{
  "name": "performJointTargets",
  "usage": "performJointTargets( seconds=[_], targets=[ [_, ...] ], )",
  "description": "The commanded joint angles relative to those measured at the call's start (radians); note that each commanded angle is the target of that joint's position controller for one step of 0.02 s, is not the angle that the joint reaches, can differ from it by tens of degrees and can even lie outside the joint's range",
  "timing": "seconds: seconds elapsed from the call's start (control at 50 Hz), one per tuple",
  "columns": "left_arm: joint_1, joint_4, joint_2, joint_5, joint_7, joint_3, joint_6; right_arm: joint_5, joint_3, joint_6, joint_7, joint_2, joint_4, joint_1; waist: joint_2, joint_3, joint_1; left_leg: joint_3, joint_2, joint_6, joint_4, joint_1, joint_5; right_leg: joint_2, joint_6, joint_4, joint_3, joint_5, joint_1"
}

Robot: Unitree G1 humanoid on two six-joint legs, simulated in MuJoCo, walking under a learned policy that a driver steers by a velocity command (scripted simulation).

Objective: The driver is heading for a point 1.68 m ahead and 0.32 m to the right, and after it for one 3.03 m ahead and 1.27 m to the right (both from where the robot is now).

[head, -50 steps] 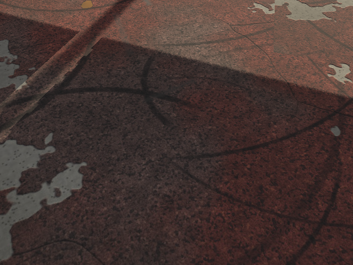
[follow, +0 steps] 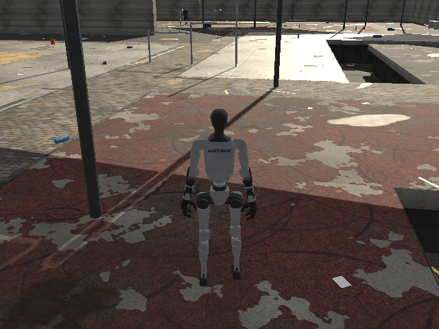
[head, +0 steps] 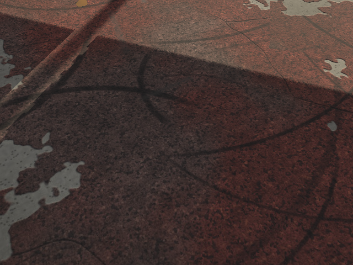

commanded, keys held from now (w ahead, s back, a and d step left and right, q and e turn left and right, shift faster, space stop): no key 0.56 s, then w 0.44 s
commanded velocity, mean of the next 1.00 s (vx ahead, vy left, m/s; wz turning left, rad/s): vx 0.12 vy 0.00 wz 0.00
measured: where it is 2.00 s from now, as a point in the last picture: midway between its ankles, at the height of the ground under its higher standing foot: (186, 225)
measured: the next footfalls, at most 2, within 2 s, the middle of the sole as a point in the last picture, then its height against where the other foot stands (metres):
left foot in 1.30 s outside the picture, level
right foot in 1.88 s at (218, 203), level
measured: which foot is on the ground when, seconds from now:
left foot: down 0.00-0.82, up 0.84-1.00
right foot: down 0.00-1.00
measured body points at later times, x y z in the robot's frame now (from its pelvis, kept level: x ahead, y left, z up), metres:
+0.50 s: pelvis +0.00 +0.00 +0.00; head +0.02 +0.00 +0.45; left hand +0.02 +0.24 -0.16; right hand -0.03 -0.23 -0.16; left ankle -0.04 +0.12 -0.74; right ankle +0.04 -0.13 -0.74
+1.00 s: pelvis +0.11 -0.04 +0.01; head +0.12 -0.05 +0.46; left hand +0.05 +0.20 -0.13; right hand +0.19 -0.30 -0.13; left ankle +0.10 +0.11 -0.65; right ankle +0.05 -0.12 -0.74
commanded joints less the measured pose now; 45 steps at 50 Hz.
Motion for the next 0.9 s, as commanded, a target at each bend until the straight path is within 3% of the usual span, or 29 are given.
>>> performJointTargets(
  seconds=[0.02, 0.56, 0.58, 0.62, 0.64, 0.68, 0.7, 0.72, 0.76, 0.8, 0.82, 0.84, 0.86, 0.88, 0.9],
  targets=[
    [0.039, -0.020, 0.094, 0.000, 0.003, 0.013, -0.005, 0.000, -0.014, -0.004, -0.002, -0.086, -0.008, 0.089, 0.009, 0.025, 0.000, -0.016, 0.022, 0.013, -0.112, -0.138, 0.125, -0.010, -0.033, -0.054, 0.004, 0.137, 0.096],
    [0.075, -0.024, 0.079, -0.002, 0.006, 0.012, -0.007, 0.003, -0.014, -0.005, -0.003, -0.069, -0.007, 0.127, 0.010, 0.035, -0.002, -0.013, 0.022, 0.014, -0.110, -0.141, 0.127, -0.009, -0.031, -0.047, 0.002, 0.141, 0.093],
    [0.093, -0.015, 0.066, -0.001, 0.006, 0.009, -0.006, 0.003, -0.013, -0.004, -0.004, -0.060, 0.003, 0.147, 0.016, 0.011, -0.002, -0.007, 0.015, 0.018, -0.120, -0.132, 0.026, 0.005, -0.032, -0.044, -0.014, 0.044, 0.103],
    [0.096, -0.014, 0.074, -0.010, 0.007, 0.015, -0.008, 0.014, -0.028, 0.001, -0.011, -0.103, -0.006, 0.142, 0.061, 0.059, -0.007, -0.050, 0.029, 0.066, -0.145, -0.169, -0.303, 0.060, -0.041, 0.027, -0.070, -0.276, 0.026],
    [0.075, -0.027, 0.076, -0.010, 0.005, 0.017, -0.016, 0.020, -0.035, 0.000, -0.013, -0.123, -0.017, 0.145, 0.085, 0.104, -0.018, -0.115, 0.073, 0.100, -0.182, -0.187, -0.439, 0.066, -0.049, 0.070, -0.078, -0.357, -0.050],
    [0.014, -0.064, 0.038, -0.015, -0.011, 0.009, -0.052, 0.033, -0.058, -0.018, -0.012, -0.187, -0.024, 0.180, 0.188, 0.165, -0.047, -0.345, 0.245, 0.195, -0.299, -0.148, -0.550, 0.052, -0.054, 0.250, -0.106, -0.244, -0.190],
    [-0.011, -0.081, 0.037, -0.018, -0.021, 0.007, -0.071, 0.034, -0.067, -0.028, -0.010, -0.203, -0.032, 0.169, 0.196, 0.198, -0.049, -0.433, 0.317, 0.238, -0.331, -0.154, -0.522, 0.007, -0.069, 0.319, -0.073, -0.212, -0.237],
    [-0.020, -0.093, 0.041, -0.024, -0.031, 0.009, -0.088, 0.028, -0.065, -0.037, -0.007, -0.190, -0.043, 0.147, 0.186, 0.214, -0.038, -0.449, 0.339, 0.247, -0.330, -0.134, -0.448, -0.021, -0.085, 0.338, -0.052, -0.242, -0.277],
    [0.027, -0.092, 0.048, -0.037, -0.044, 0.013, -0.113, 0.036, -0.062, -0.044, 0.003, -0.171, -0.065, 0.090, 0.158, 0.194, 0.008, -0.340, 0.288, 0.198, -0.271, -0.118, -0.301, -0.029, -0.110, 0.163, -0.065, -0.253, -0.185],
    [0.214, -0.009, 0.067, -0.029, -0.048, 0.037, -0.116, 0.040, -0.061, -0.040, 0.010, -0.170, -0.086, 0.049, 0.099, 0.107, 0.078, -0.177, 0.165, 0.138, -0.121, -0.251, -0.121, 0.053, -0.089, 0.004, -0.126, -0.066, 0.177],
    [0.356, 0.020, 0.121, -0.023, -0.047, 0.060, -0.116, 0.033, -0.051, -0.049, 0.013, -0.147, -0.107, 0.007, -0.031, 0.051, 0.139, -0.065, 0.080, 0.090, 0.153, -0.346, 0.054, -0.054, -0.122, -0.086, 0.062, -0.103, 0.330],
    [0.494, 0.026, 0.253, -0.027, -0.051, 0.089, -0.120, 0.030, -0.033, -0.068, 0.010, -0.071, -0.144, 0.014, -0.313, -0.032, 0.162, 0.056, -0.045, 0.028, 0.514, -0.547, -0.075, -0.300, -0.260, -0.276, 0.519, -0.209, 0.484],
    [0.459, 0.019, 0.197, -0.004, -0.056, 0.063, -0.136, 0.045, -0.033, -0.086, 0.013, -0.070, -0.157, 0.002, -0.250, -0.028, 0.122, -0.078, -0.028, 0.046, 0.743, -0.636, -0.198, -0.397, -0.326, -0.356, 0.751, -0.307, 0.435],
    [0.346, -0.015, 0.143, -0.006, -0.055, 0.045, -0.146, 0.060, -0.038, -0.097, 0.022, -0.093, -0.168, -0.020, -0.137, 0.063, 0.073, -0.109, 0.035, 0.076, 0.835, -0.709, -0.126, -0.390, -0.304, -0.341, 0.646, -0.301, 0.375],
    [0.268, -0.043, 0.110, -0.006, -0.060, 0.032, -0.148, 0.055, -0.040, -0.104, 0.029, -0.105, -0.165, -0.031, -0.077, 0.079, 0.049, -0.098, 0.080, 0.096, 0.828, -0.707, -0.023, -0.332, -0.265, -0.343, 0.494, -0.248, 0.333]
  ],
)
Keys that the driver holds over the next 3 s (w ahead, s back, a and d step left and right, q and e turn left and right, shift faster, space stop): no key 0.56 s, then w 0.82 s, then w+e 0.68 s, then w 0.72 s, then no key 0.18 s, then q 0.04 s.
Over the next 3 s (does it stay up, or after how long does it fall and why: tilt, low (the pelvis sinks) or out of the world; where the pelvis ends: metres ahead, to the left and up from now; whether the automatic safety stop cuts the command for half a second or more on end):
stays up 1.20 -0.24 -0.01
